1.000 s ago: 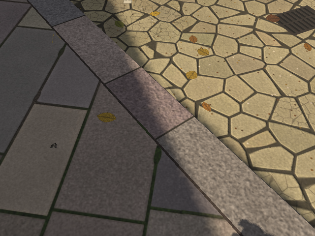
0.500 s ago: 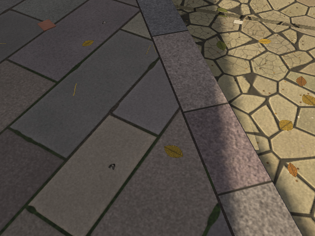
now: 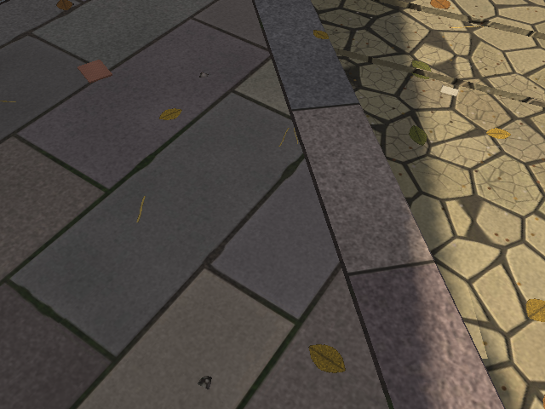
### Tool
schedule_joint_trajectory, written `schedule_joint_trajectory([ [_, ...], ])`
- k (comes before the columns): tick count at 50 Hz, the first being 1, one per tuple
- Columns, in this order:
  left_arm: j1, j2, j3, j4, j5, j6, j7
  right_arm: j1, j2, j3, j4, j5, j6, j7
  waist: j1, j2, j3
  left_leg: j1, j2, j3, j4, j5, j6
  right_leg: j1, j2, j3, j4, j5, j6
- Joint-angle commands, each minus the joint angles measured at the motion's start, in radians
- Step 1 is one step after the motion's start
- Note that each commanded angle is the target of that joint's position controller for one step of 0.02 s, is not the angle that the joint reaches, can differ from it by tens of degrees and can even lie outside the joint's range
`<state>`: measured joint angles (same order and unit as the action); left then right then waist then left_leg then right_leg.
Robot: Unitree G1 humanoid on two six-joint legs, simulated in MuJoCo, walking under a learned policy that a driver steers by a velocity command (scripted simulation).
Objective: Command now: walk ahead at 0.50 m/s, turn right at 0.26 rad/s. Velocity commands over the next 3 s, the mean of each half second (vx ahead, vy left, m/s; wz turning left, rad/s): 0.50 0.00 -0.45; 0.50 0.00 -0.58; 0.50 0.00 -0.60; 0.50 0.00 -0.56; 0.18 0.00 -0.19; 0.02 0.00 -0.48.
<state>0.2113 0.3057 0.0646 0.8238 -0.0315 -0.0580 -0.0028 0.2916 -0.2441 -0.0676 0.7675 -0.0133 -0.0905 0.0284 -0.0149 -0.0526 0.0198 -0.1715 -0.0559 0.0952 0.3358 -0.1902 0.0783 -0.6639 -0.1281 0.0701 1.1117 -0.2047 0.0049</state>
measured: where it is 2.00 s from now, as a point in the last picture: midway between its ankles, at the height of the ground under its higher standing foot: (428, 282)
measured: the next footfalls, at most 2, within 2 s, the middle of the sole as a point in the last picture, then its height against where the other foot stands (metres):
right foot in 0.34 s outside the picture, level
left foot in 0.80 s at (289, 344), level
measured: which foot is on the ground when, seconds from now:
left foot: down 0.00-0.34, up 0.36-0.78, down 0.80-1.00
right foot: up 0.00-0.32, down 0.34-0.82, up 0.84-1.00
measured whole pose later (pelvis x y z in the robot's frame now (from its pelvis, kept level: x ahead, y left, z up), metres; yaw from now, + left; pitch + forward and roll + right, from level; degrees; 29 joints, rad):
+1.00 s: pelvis +0.55 -0.12 +0.00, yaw -34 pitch +2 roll +1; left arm 0.28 0.33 0.07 0.68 0.05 0.01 -0.05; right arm 0.29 -0.26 -0.04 0.75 -0.03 -0.07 0.00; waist -0.02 -0.06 0.00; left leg -0.25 0.00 0.06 0.43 -0.21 0.02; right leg -0.52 0.02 0.04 1.12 -0.35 -0.03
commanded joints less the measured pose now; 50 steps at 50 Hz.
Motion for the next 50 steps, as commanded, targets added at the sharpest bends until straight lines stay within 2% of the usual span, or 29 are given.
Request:
schedule_joint_trajectory([
  [1, 0.021, 0.048, 0.017, -0.042, 0.004, 0.003, 0.004, -0.033, -0.123, -0.032, -0.044, -0.007, -0.029, -0.018, 0.019, 0.108, -0.005, 0.03, 0.274, -0.111, -0.192, 0.3, 0.128, -0.063, -0.005, 0.064, -0.088, 0.16, 0.013],
  [6, -0.108, 0.008, 0.0, -0.085, 0.012, -0.008, -0.024, -0.004, -0.147, -0.033, -0.011, 0.002, -0.024, -0.035, -0.034, 0.097, 0.044, 0.108, 0.277, -0.001, -0.213, 0.298, 0.085, -0.066, 0.023, -0.011, -0.353, 0.348, -0.007],
  [9, -0.188, -0.005, -0.009, -0.133, 0.013, -0.01, -0.044, 0.047, -0.161, -0.039, 0.02, 0.011, -0.005, -0.042, -0.068, 0.087, 0.077, 0.23, 0.317, 0.028, -0.175, 0.366, 0.081, -0.127, 0.031, -0.049, -0.435, 0.291, -0.032],
  [11, -0.219, -0.003, -0.01, -0.167, 0.013, -0.011, -0.061, 0.054, -0.174, -0.044, 0.029, 0.019, 0.013, -0.047, -0.067, 0.092, 0.079, 0.296, 0.339, 0.047, -0.122, 0.468, 0.072, -0.14, 0.045, -0.09, -0.464, 0.205, -0.052],
  [14, -0.149, 0.036, 0.01, -0.187, 0.009, -0.004, -0.073, 0.022, -0.215, -0.052, 0.018, 0.024, 0.037, -0.062, -0.001, 0.153, -0.008, 0.316, 0.335, 0.094, 0.065, 0.941, 0.034, 0.047, 0.137, -0.186, -0.467, 0.053, -0.11],
  [15, -0.05, 0.073, 0.029, -0.172, 0.008, -0.002, -0.071, 0.008, -0.228, -0.054, 0.015, 0.025, 0.044, -0.067, 0.057, 0.167, -0.067, 0.294, 0.325, 0.102, 0.206, 1.049, 0.021, 0.18, 0.176, -0.201, -0.473, 0.023, -0.138],
  [16, 0.105, 0.129, 0.059, -0.14, 0.008, -0.001, -0.059, -0.015, -0.232, -0.052, 0.009, 0.031, 0.046, -0.07, 0.148, 0.144, -0.147, 0.196, 0.287, 0.122, 0.421, 0.988, -0.01, 0.422, 0.207, -0.183, -0.555, 0.098, -0.178],
  [17, 0.227, 0.221, 0.088, -0.119, 0.011, 0.01, -0.034, 0.01, -0.184, -0.034, -0.01, 0.012, 0.031, -0.07, 0.181, 0.002, -0.243, -0.06, 0.226, 0.121, 0.741, 0.56, -0.052, 0.725, 0.046, 0.073, -0.575, 0.16, -0.243],
  [18, 0.172, 0.285, 0.093, -0.15, 0.007, 0.001, -0.031, 0.099, -0.053, 0.009, -0.056, -0.003, -0.004, -0.049, 0.06, -0.218, -0.357, -0.491, -0.021, -0.033, 1.121, -0.365, -0.119, 1.052, -0.208, 0.691, -0.704, 0.085, -0.471],
  [19, 0.213, 0.204, 0.072, -0.151, 0.015, -0.001, -0.032, -0.002, -0.147, -0.007, -0.068, 0.029, -0.049, -0.026, 0.145, -0.086, -0.426, -0.602, 0.027, -0.235, 1.166, -0.348, -0.086, 1.087, -0.208, 0.736, -0.789, 0.003, -0.447],
  [20, 0.179, 0.149, 0.058, -0.149, 0.017, -0.007, -0.03, -0.08, -0.163, -0.009, -0.095, 0.06, -0.064, -0.018, 0.138, -0.037, -0.282, -0.648, 0.075, -0.223, 1.111, -0.275, -0.062, 0.976, -0.171, 0.571, -0.79, 0.019, -0.392],
  [21, 0.111, 0.121, 0.049, -0.157, 0.013, -0.012, -0.032, -0.101, -0.148, -0.005, -0.099, 0.045, -0.068, -0.023, 0.082, 0.07, -0.162, -0.619, 0.12, -0.207, 0.999, -0.212, -0.057, 0.796, -0.121, 0.448, -0.8, 0.112, -0.35],
  [22, 0.049, 0.082, 0.038, -0.173, 0.014, -0.014, -0.029, -0.105, -0.161, -0.015, -0.091, 0.019, -0.06, -0.031, 0.045, 0.075, -0.116, -0.556, 0.151, -0.196, 0.908, -0.179, -0.065, 0.672, -0.083, 0.362, -0.813, 0.204, -0.325],
  [23, 0.018, 0.072, 0.031, -0.193, 0.024, -0.013, -0.024, -0.084, -0.165, -0.02, -0.089, 0.011, -0.046, -0.031, 0.014, 0.055, -0.087, -0.493, 0.164, -0.195, 0.874, -0.158, -0.074, 0.576, -0.056, 0.319, -0.84, 0.255, -0.322],
  [25, 0.007, 0.09, 0.037, -0.201, 0.023, -0.017, -0.018, -0.057, -0.144, -0.02, -0.092, 0.002, -0.023, -0.035, -0.012, 0.038, -0.07, -0.451, 0.168, -0.174, 0.791, -0.135, -0.106, 0.479, -0.034, 0.275, -0.866, 0.344, -0.327],
  [28, 0.034, 0.13, 0.049, -0.192, 0.019, -0.015, -0.001, -0.135, -0.108, -0.005, -0.119, -0.004, -0.008, -0.042, 0.004, 0.02, -0.043, -0.44, 0.148, -0.143, 0.6, 0.001, -0.147, 0.395, 0.011, 0.189, -0.873, 0.388, -0.301],
  [31, 0.07, 0.133, 0.051, -0.182, 0.009, 0.0, 0.009, -0.245, -0.085, 0.008, -0.138, 0.001, -0.014, -0.034, 0.057, -0.022, -0.046, -0.365, 0.096, -0.131, 0.356, 0.207, -0.151, 0.374, 0.063, 0.151, -0.838, 0.29, -0.243],
  [34, 0.119, 0.135, 0.051, -0.168, 0.004, 0.011, 0.011, -0.313, -0.106, 0.003, -0.159, 0.019, -0.025, -0.019, 0.089, -0.042, -0.05, -0.33, 0.062, -0.145, 0.241, 0.245, -0.143, 0.424, 0.036, 0.226, -0.794, 0.19, -0.227],
  [37, 0.127, 0.128, 0.05, -0.168, 0.005, 0.019, 0.015, -0.301, -0.147, -0.015, -0.164, 0.023, -0.04, -0.007, 0.068, -0.068, -0.05, -0.289, 0.051, -0.169, 0.166, 0.145, -0.107, 0.502, -0.001, 0.336, -0.718, 0.12, -0.209],
  [38, 0.113, 0.124, 0.05, -0.173, 0.007, 0.021, 0.016, -0.26, -0.157, -0.023, -0.156, 0.025, -0.046, -0.007, 0.041, -0.085, -0.055, -0.236, 0.049, -0.162, 0.143, 0.121, -0.089, 0.507, 0.001, 0.357, -0.686, 0.122, -0.197],
  [39, 0.096, 0.104, 0.043, -0.182, 0.009, 0.021, 0.016, -0.18, -0.175, -0.035, -0.136, 0.021, -0.051, -0.011, -0.006, -0.088, -0.084, -0.121, 0.053, -0.151, 0.103, 0.132, -0.063, 0.492, 0.034, 0.346, -0.618, 0.153, -0.171],
  [40, 0.084, 0.052, 0.024, -0.199, 0.015, 0.016, 0.013, -0.059, -0.217, -0.051, -0.125, 0.002, -0.057, -0.019, -0.066, -0.04, -0.188, 0.093, 0.167, -0.246, 0.123, 0.114, -0.007, 0.416, 0.085, 0.285, -0.419, 0.124, -0.133],
  [41, 0.23, 0.081, 0.033, -0.214, 0.05, 0.012, 0.004, 0.087, -0.292, -0.045, -0.104, -0.091, -0.029, -0.03, -0.043, 0.225, -0.305, 0.393, 0.405, -0.591, 0.119, -0.034, 0.07, 0.169, 0.253, 0.101, -0.09, -0.147, -0.071],
  [42, 0.251, 0.105, 0.037, -0.223, 0.08, 0.016, 0.001, 0.117, -0.305, -0.061, -0.092, -0.062, -0.002, -0.03, -0.04, 0.401, -0.346, 0.423, 0.52, -0.91, 0.003, -0.145, 0.151, -0.029, 0.253, 0.029, 0.074, -0.425, -0.066],
  [43, 0.181, 0.13, 0.039, -0.197, 0.09, 0.028, -0.002, 0.068, -0.211, -0.036, -0.112, -0.042, 0.011, -0.029, -0.049, 0.208, -0.202, 0.315, 0.471, -0.788, -0.014, -0.281, 0.129, -0.081, 0.178, 0.051, 0.152, -0.345, -0.07],
  [44, 0.104, 0.115, 0.035, -0.203, 0.083, 0.029, -0.018, 0.027, -0.157, -0.018, -0.114, -0.036, 0.019, -0.029, -0.054, 0.125, -0.109, 0.191, 0.413, -0.639, -0.035, -0.278, 0.097, -0.06, 0.148, 0.04, 0.129, -0.251, -0.067],
  [45, 0.068, 0.094, 0.029, -0.218, 0.077, 0.032, -0.033, 0.0, -0.142, -0.009, -0.103, -0.034, 0.023, -0.031, -0.037, 0.143, -0.054, 0.101, 0.366, -0.515, -0.07, -0.18, 0.07, -0.024, 0.117, 0.035, 0.08, -0.194, -0.059],
  [47, 0.075, 0.081, 0.024, -0.216, 0.08, 0.054, -0.052, -0.008, -0.141, -0.005, -0.085, -0.024, 0.019, -0.035, -0.011, 0.197, -0.026, 0.028, 0.312, -0.366, -0.103, -0.013, 0.061, 0.035, 0.102, 0.011, 0.044, -0.152, -0.038],
  [50, 0.04, 0.07, 0.017, -0.232, 0.077, 0.067, -0.06, 0.022, -0.151, -0.008, -0.061, -0.011, 0.0, -0.026, -0.002, 0.174, -0.026, 0.047, 0.324, -0.264, -0.136, 0.131, 0.083, 0.012, 0.096, 0.001, -0.007, -0.089, -0.023],
])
